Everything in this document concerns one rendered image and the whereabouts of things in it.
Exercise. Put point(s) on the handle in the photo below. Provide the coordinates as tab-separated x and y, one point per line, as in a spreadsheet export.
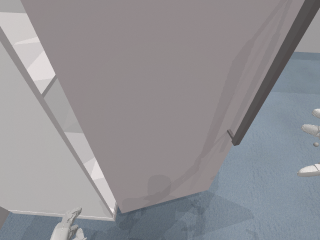
301	23

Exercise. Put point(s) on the fridge door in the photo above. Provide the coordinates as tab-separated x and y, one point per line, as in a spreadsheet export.
156	84

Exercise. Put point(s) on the robot right hand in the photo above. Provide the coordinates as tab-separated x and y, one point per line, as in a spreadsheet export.
312	170

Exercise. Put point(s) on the robot left hand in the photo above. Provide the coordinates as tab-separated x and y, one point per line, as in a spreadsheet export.
64	229

